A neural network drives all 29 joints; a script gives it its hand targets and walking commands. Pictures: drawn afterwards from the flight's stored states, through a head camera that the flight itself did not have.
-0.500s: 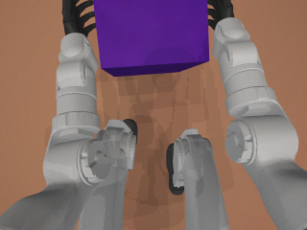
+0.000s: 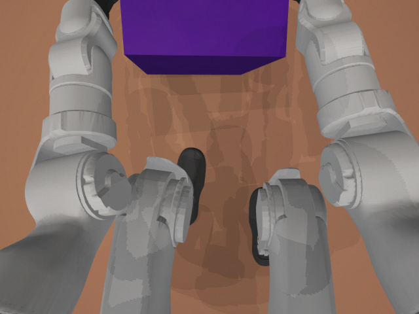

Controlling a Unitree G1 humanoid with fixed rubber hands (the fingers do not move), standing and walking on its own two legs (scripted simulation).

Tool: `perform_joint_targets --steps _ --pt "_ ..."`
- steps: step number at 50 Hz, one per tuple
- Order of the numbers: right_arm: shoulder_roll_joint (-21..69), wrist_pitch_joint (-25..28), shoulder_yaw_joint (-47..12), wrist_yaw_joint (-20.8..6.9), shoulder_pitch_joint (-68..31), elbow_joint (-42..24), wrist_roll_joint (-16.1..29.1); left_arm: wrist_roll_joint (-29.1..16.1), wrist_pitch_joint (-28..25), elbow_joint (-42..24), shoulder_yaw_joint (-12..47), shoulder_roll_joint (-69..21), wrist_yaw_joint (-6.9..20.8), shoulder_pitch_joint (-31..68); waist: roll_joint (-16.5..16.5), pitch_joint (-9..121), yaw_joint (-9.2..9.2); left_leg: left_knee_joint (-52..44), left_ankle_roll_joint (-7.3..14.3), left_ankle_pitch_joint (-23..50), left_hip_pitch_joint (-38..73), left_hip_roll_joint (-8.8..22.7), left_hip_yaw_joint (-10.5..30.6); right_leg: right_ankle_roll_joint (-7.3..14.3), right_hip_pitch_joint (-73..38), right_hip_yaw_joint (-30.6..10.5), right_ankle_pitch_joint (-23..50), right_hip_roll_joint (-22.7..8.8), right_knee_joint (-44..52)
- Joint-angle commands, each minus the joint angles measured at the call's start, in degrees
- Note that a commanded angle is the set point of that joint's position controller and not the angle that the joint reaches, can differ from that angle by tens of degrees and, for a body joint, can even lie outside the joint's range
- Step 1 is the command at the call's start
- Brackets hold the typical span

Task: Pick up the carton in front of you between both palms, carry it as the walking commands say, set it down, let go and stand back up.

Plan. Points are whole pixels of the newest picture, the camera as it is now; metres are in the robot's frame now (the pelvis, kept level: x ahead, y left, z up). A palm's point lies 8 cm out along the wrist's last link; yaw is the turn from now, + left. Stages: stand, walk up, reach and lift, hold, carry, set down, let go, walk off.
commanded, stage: set down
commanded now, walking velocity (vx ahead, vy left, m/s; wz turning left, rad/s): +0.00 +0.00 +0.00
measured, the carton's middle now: (198, 5) +0.56 +0.09 -0.24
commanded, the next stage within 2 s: none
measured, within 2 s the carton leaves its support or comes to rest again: rests again in 0.82 s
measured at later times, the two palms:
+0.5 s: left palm (96, 4) +0.53 +0.22 -0.15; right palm out of the picture +0.56 -0.08 -0.18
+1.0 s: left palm (96, 33) +0.50 +0.24 -0.18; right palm (323, 10) +0.55 -0.10 -0.21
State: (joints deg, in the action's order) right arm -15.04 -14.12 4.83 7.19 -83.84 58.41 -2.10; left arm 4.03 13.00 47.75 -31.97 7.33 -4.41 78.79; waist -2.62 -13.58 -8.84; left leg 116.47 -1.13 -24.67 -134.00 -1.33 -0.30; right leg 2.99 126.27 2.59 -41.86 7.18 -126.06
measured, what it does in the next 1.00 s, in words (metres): stands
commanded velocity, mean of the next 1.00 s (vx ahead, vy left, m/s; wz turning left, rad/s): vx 0.00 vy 0.00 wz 0.00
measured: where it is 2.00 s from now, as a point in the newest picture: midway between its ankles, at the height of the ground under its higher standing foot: (225, 219)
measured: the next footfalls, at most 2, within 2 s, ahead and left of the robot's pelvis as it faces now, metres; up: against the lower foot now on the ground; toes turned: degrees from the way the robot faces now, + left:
none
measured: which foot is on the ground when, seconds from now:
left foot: down 0.00-1.00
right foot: down 0.00-1.00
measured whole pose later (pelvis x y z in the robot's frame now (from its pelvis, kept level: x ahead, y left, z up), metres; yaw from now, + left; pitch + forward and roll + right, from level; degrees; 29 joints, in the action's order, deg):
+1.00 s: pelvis -0.02 +0.00 -0.02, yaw +1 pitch +34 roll +4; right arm -20.4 -8.4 2.4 3.0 -91.1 66.9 -2.4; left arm -1.6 3.7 67.2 -29.0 16.9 -4.3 84.4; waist -3.2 -26.6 -6.5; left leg 119.5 -0.9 -23.7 -129.8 -0.1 -2.9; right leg 2.7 123.6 0.8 -40.9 7.3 -131.0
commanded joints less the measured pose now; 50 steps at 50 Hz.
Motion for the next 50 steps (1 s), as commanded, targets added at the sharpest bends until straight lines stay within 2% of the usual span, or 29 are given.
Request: perform_joint_targets --steps 1,4,9,10,12,14,16,17,19,20,22,23,25,27,28,30,31,34,35,36,37,41,42,43,46,47,48,49,50 --pt "46.83 4.95 -11.96 -14.23 -33.4 -10.52 2.61 -5.22 1.49 4.63 18.65 -52.34 13.98 24.06 13.62 59.56 4.58 1.01 0.26 21.03 36.3 -3.17 0.9 -1.14 -23.67 -5.9 26.41 -0.29 14.98" --pt "49.3 4.99 -11.46 -14.69 -32.54 -7.96 3.6 -0.39 1.2 7.71 15.82 -51.22 13.12 19.62 10.54 56.45 -1.83 0.62 1.78 20.42 42.47 -3.93 0.88 -1.46 -12.02 -5.44 19.82 0.17 14.51" --pt "45.38 5.69 -9.53 -14.86 -31.49 -6.05 3.05 0.19 0.5 11.08 12.89 -48.61 13.43 19.13 14.06 54.2 -1.34 1.1 1.04 17.04 39.01 -2.9 -0.52 -2.31 -18.67 -6.34 22.81 -0.69 14.45" --pt "43.51 5.04 -9.54 -14.88 -31.79 -5.69 1.21 -0.02 0.34 9.37 9.88 -47.14 13.84 20.92 14.53 51.43 0.99 1.32 1.42 17.0 37.35 -2.49 0.4 -1.94 -13.44 -7.62 22.36 -1.05 16.31" --pt "43.72 4.6 -8.25 -14.65 -30.32 -4.72 1.18 1.78 0.2 10.12 10.16 -42.84 13.06 20.28 12.81 48.75 -2.07 1.43 0.84 15.98 36.31 -2.06 -0.19 -1.82 -12.26 -7.25 20.18 -0.98 14.64" --pt "42.1 4.55 -6.32 -14.92 -29.99 -3.66 -1.56 1.25 0.39 11.26 11.15 -43.29 14.04 23.16 14.35 47.39 3.07 1.76 1.13 15.28 35.13 -2.21 1.06 -1.95 -13.25 -6.6 20.78 -0.94 14.95" --pt "40.35 4.12 -5.35 -14.53 -28.94 -1.95 -1.94 1.02 -0.09 8.72 9.74 -42.51 14.02 21.96 12.2 44.28 0.19 2.34 0.47 14.8 31.49 -1.93 0.04 -1.14 -11.16 -8.63 22.62 -1.5 15.42" --pt "39.23 3.31 -4.3 -14.88 -27.02 -0.88 -4.62 0.45 0.57 10.95 11.49 -40.61 14.46 22.17 13.68 43.56 4.96 2.1 0.26 12.73 31.3 -1.87 0.38 -1.89 -15.56 -7.25 21.37 -1.44 15.46" --pt "39.21 3.7 -5.72 -15.07 -28.8 -1.76 -2.32 2.55 0.3 10.27 9.85 -39.49 14.31 20.6 11.68 41.62 -1.42 1.25 0.96 12.72 34.83 -2.51 -0.18 -1.46 -9.42 -8.29 17.53 -1.68 15.81" --pt "39.83 3.13 -5.02 -15.16 -26.38 1.73 -3.83 1.63 0.2 13.96 7.95 -41.16 14.03 19.79 14.22 43.8 0.83 2.56 0.58 10.99 32.42 -2.65 -0.5 -1.97 -15.48 -8.17 20.25 -2.07 15.11" --pt "39.59 3.22 -1.96 -15.35 -27.55 1.79 -4.64 0.51 -0.49 10.8 10.73 -41.31 14.04 23.46 10.31 42.27 3.69 1.37 0.75 10.37 34.22 -3.3 -0.44 -1.22 -14.46 -7.33 17.31 -0.49 14.72" --pt "40.8 2.67 -6.08 -15.36 -26.05 0.07 -3.63 0.02 -0.38 9.49 9.08 -38.38 13.64 22.02 12.95 39.39 1.35 2.58 0.34 12.24 33.56 -2.19 0.12 -1.35 -13.52 -7.52 17.21 -1.29 14.21" --pt "36.48 2.15 -1.08 -14.96 -22.04 5.54 -6.93 2.6 0.39 15.51 9.93 -36.15 13.89 21.33 8.95 38.05 3.38 1.83 -0.04 9.55 34.82 -2.89 -0.67 -1.02 -12.34 -7.42 13.26 -1.17 15.55" --pt "35.01 2.3 -2.96 -15.07 -24.99 -0.33 -5.79 0.01 0.51 15.01 8.53 -38.05 14.24 20.99 10.46 38.07 5.46 2.97 0.28 9.94 32.89 -2.99 0.32 -1.04 -12.82 -7.45 16.65 -1.59 14.07" --pt "33.58 1.77 -3.08 -14.7 -24.41 2.76 -6.38 0.44 0.06 13.3 9.05 -35.42 14.2 21.85 8.94 36.4 3.49 2.86 0.1 11.18 33.63 -1.87 0.88 -0.69 -12.1 -8.57 16.12 -2.36 14.36" --pt "34.27 1.57 -1.04 -15.05 -22.82 4.17 -8.36 0.59 -0.05 13.5 6.6 -34.26 13.99 22.63 9.52 35.85 5.86 2.09 0.09 8.3 31.92 -2.95 0.2 -0.5 -13.99 -7.77 14.46 -1.45 15.02" --pt "33.41 1.63 -1.98 -15.04 -23.22 2.82 -6.85 1.8 0.4 14.33 6.58 -35.36 14.12 21.46 7.06 35.68 3.2 2.86 -0.11 9.28 33.58 -2.59 -0.64 -0.73 -11.39 -8.27 14.83 -1.3 13.22" --pt "33.28 1.11 -0.4 -15.14 -20.5 5.65 -9.03 1.27 0.02 15.94 6.55 -30.93 13.3 20.5 12.04 32.79 6.29 2.62 0.73 6.57 33.28 -2.52 0.89 -0.96 -10.92 -7.31 12.58 -2.01 13.82" --pt "32.39 0.88 1.19 -15.01 -20.44 7.5 -9.69 1.94 -0.47 16.89 5.82 -30.23 12.97 21.77 7.55 32.68 4.23 3.33 0.09 7.44 31.88 -2.22 -0.16 -0.12 -11.8 -9.68 14.07 -2.53 14.23" --pt "30.66 1.54 0.94 -14.53 -19.28 5.29 -9.21 -0.57 -1.11 13.47 5.39 -30.4 12.19 21.34 8.03 34.93 8.17 3.96 -0.36 8.65 33.67 -2.15 1.24 -0.34 -13.35 -7.9 15.24 -2.19 12.08" --pt "28.84 1.0 1.05 -14.31 -17.47 7.48 -10.29 -1.13 -0.46 15.23 7.61 -29.72 12.01 21.7 9.13 34.61 8.33 4.46 0.06 7.66 34.8 -1.89 1.65 -0.32 -12.96 -8.21 14.51 -2.44 12.68" --pt "24.65 2.24 1.15 -13.41 -20.61 6.1 -9.0 1.88 -2.84 16.8 1.97 -21.09 9.78 19.94 9.94 33.84 4.3 2.73 0.7 9.93 36.47 -2.17 1.1 -1.38 -12.16 -8.83 17.23 -2.73 12.87" --pt "15.9 3.03 2.49 -12.32 -18.69 5.11 -9.43 -0.57 -3.4 17.65 3.54 -21.69 9.64 18.66 10.68 32.81 7.76 3.63 -0.29 10.07 35.19 -1.89 1.2 -2.0 -13.49 -7.84 18.0 -3.53 13.46" --pt "12.12 3.69 4.17 -11.1 -18.51 3.57 -9.66 0.14 -4.46 15.77 2.06 -12.24 7.63 15.9 7.71 36.31 5.83 2.96 -1.29 10.75 35.7 -2.19 0.27 -1.79 -14.39 -7.27 17.46 -3.66 12.06" --pt "-11.14 6.04 1.89 -5.26 -19.43 0.03 -5.36 0.18 -9.25 14.02 -1.75 11.64 1.24 9.46 10.38 39.72 1.4 3.7 -1.02 15.87 39.51 -0.08 -0.01 -3.63 -14.06 -8.61 19.38 -5.54 13.31" --pt "-14.05 6.55 1.16 -3.71 -23.05 2.3 -1.8 -2.43 -10.35 15.28 1.64 14.29 0.36 13.67 12.26 41.51 2.09 4.98 -0.59 17.21 38.68 0.21 0.28 -4.03 -14.65 -8.94 22.72 -5.97 12.77" --pt "-13.75 7.11 -3.69 -2.74 -28.0 1.87 0.1 -4.19 -11.35 12.85 0.8 18.32 -1.29 14.39 14.2 47.02 -1.47 3.62 -1.08 14.78 37.88 1.35 0.74 -4.26 -18.9 -8.94 19.7 -6.2 12.48" --pt "-11.31 7.85 -5.59 -2.91 -28.39 1.67 3.57 -10.14 -11.04 14.49 9.57 10.74 -1.01 15.85 10.13 46.28 2.46 2.04 -1.14 15.99 38.1 0.61 1.0 -2.78 -18.15 -7.92 19.2 -5.35 12.23" --pt "-11.93 7.63 -6.41 -2.67 -30.7 2.67 4.27 -10.97 -11.57 17.86 5.54 16.67 -1.71 15.1 13.79 49.09 -0.02 4.51 0.21 18.87 40.31 0.59 1.41 -3.96 -19.8 -9.73 21.33 -6.2 11.8"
